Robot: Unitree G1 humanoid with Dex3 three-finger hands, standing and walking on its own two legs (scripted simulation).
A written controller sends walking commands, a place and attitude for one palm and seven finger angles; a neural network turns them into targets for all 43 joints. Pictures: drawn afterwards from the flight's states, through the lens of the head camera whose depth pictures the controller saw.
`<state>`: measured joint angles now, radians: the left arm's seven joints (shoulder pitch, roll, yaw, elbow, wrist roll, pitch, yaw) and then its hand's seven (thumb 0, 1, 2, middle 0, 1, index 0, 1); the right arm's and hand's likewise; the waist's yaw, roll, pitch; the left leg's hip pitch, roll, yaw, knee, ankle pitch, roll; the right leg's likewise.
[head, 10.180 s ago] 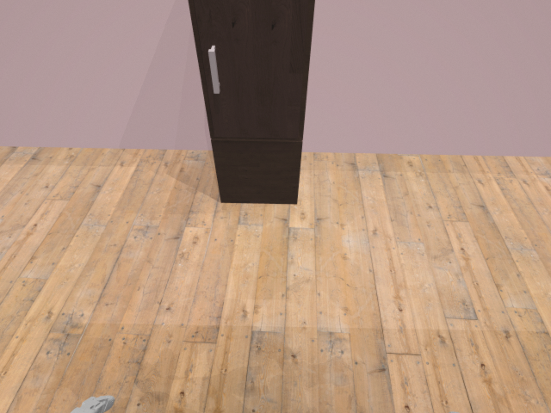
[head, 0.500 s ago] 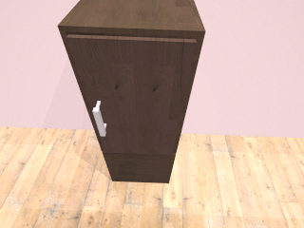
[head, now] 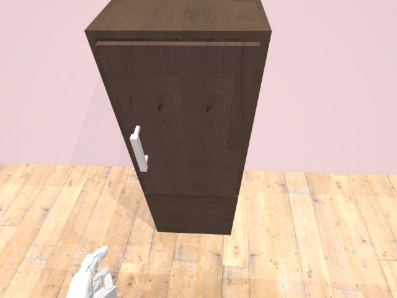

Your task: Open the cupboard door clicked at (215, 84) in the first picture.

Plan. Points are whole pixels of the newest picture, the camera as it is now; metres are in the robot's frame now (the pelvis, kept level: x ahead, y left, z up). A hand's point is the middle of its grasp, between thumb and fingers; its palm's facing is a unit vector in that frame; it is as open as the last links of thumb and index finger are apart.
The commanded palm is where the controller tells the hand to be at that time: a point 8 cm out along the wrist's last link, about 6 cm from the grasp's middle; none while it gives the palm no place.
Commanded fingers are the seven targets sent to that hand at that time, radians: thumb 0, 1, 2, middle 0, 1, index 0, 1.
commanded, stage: raise the hand with hooked fingers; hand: left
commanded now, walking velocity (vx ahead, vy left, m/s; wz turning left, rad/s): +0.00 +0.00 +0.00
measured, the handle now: (140, 149) +0.51 +0.21 -0.05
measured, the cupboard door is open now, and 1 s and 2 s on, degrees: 0 0 0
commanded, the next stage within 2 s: move the hooked fingers beside the handle in 1.96 s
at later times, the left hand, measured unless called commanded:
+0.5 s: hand (110, 278) +0.17 +0.19 -0.04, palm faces -0.01 -0.99 -0.10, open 9.9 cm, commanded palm +0.15 +0.26 -0.05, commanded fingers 0.00 0.13 0.57 -0.25 -0.80 -0.25 -0.80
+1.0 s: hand (95, 257) +0.21 +0.24 -0.05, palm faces -0.03 -1.00 -0.04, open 12.8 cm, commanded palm +0.19 +0.30 -0.04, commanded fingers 0.00 -0.45 0.32 -0.30 -1.17 -0.30 -1.17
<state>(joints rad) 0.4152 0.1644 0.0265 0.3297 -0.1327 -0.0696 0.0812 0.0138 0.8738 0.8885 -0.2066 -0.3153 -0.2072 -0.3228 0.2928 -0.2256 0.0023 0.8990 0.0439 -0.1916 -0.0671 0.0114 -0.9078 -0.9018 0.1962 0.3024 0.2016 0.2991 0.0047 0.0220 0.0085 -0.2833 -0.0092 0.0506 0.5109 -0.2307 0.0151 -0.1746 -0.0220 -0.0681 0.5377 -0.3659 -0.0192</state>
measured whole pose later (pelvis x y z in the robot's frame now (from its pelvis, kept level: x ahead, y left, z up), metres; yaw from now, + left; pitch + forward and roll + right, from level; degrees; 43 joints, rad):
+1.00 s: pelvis -0.05 +0.01 -0.09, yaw -2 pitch +16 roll -3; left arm 0.22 0.31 0.29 0.20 -0.33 -0.40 -0.39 -0.01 -0.23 0.42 -0.28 -1.02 -0.29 -1.03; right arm 0.23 -0.26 -0.01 0.58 0.04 -0.21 -0.08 0.02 -0.91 -0.90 0.20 0.30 0.20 0.30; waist -0.01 0.02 -0.13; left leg -1.00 0.05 0.01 1.15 -0.44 0.03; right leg -0.85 0.01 -0.09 1.13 -0.55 -0.02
